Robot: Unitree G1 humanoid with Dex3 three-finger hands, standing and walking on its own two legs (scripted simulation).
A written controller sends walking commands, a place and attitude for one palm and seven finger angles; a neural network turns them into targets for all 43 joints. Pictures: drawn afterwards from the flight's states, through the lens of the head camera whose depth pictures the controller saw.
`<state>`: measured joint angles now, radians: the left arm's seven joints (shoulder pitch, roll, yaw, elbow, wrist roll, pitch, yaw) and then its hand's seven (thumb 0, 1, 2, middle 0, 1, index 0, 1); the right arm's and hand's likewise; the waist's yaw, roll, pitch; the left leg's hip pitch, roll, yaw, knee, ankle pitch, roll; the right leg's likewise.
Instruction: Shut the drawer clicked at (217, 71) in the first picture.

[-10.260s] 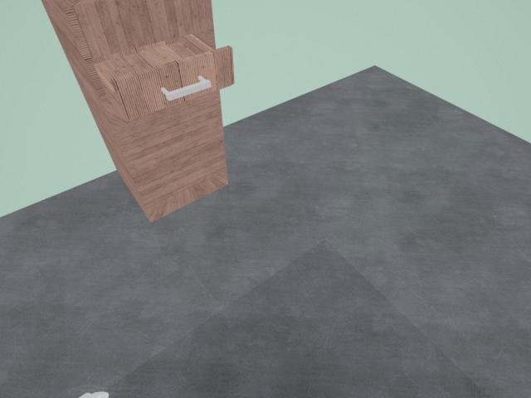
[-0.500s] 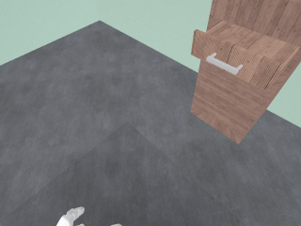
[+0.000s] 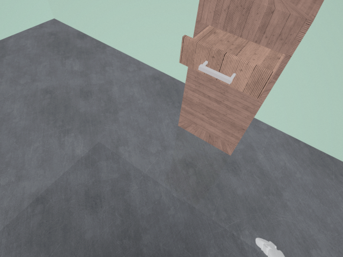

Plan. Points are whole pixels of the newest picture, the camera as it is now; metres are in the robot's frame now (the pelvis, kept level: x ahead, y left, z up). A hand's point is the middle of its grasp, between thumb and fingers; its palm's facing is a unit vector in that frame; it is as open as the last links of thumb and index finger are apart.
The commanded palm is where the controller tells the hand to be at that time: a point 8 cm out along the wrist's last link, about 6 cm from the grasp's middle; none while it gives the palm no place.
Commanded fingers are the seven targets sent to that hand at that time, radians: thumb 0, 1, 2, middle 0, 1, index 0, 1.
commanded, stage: turn to face it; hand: left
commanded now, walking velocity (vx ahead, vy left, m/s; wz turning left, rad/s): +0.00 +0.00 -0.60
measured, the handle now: (217, 71) +0.79 -0.11 -0.04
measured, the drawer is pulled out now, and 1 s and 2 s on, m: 0.16 0.16 0.16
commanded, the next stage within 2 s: take the last steps up to it in 0.74 s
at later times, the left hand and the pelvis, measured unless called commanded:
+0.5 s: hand (123, 243) +0.17 +0.13 -0.15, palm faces -0.34 -0.91 -0.26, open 7.4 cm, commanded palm none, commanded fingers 0.00 0.90 0.90 -0.20 -0.30 -0.20 -0.30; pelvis -0.01 -0.02 +0.00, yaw -20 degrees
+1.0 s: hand out of the picture +0.12 +0.12 -0.17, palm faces -0.38 -0.91 -0.17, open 7.3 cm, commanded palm none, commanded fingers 0.00 0.90 0.90 -0.20 -0.30 -0.20 -0.30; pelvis +0.00 -0.03 +0.00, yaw -27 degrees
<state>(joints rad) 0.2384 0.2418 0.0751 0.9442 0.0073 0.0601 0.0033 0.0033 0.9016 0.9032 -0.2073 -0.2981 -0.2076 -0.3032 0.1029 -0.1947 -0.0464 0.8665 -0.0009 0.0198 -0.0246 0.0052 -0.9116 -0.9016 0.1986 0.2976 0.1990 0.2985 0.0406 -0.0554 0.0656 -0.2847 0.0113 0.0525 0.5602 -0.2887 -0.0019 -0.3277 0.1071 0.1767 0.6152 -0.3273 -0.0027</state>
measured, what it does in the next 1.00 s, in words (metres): steps on the spot, turning right: right foot, then left foot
